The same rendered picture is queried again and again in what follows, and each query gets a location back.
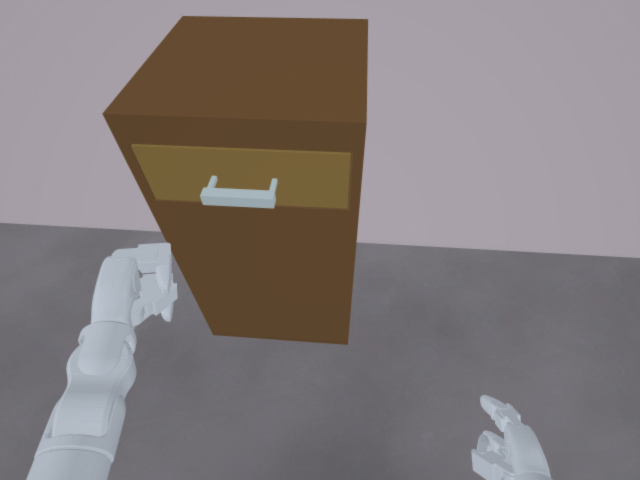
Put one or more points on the handle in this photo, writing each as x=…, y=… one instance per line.
x=238, y=197

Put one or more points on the robot left forearm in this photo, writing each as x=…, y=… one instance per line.
x=83, y=431

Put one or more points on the robot left hand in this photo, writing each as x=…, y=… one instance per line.
x=118, y=285

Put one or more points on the drawer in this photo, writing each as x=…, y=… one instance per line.
x=305, y=178

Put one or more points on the robot right hand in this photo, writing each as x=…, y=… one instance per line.
x=519, y=452

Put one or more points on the cabinet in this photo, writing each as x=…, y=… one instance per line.
x=257, y=83

